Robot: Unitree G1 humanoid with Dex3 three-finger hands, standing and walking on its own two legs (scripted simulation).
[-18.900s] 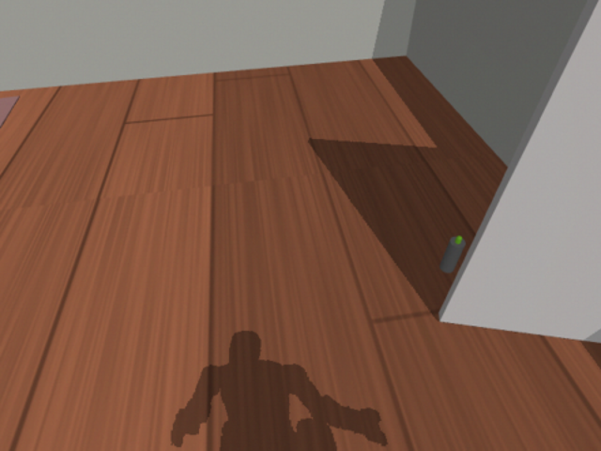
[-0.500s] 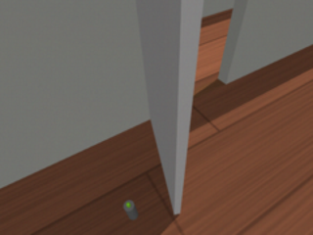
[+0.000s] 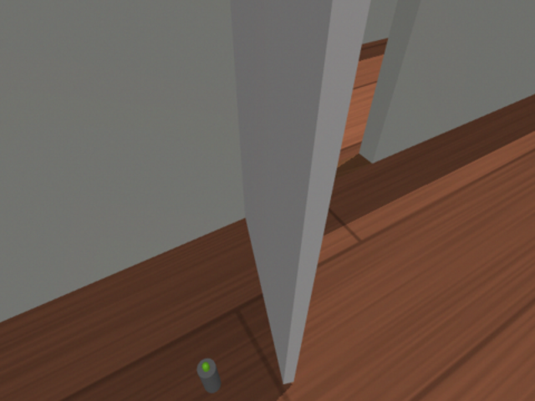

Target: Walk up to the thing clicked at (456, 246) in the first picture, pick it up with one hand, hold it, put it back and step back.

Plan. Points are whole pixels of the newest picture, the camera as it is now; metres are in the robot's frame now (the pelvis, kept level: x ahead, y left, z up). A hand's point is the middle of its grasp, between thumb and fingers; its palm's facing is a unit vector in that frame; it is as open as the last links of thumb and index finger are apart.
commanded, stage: walk up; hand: left
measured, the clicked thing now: (209, 374) +0.40 +0.21 -0.68
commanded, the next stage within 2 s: stand in 0.74 s
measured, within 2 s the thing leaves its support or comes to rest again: neither
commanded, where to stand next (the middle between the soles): +0.04 -0.01 m, yaw +2 degrees
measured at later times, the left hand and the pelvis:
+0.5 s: hand out of the picture +0.07 +0.25 -0.16, palm faces +0.02 -0.95 -0.32, open 7.4 cm; pelvis +0.01 +0.00 +0.00, yaw +1 degrees
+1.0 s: hand out of the picture +0.09 +0.25 -0.15, palm faces +0.00 -0.94 -0.33, open 7.4 cm; pelvis +0.01 +0.00 +0.00, yaw +1 degrees
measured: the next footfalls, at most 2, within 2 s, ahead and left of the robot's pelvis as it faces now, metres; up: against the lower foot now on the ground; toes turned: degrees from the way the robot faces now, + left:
none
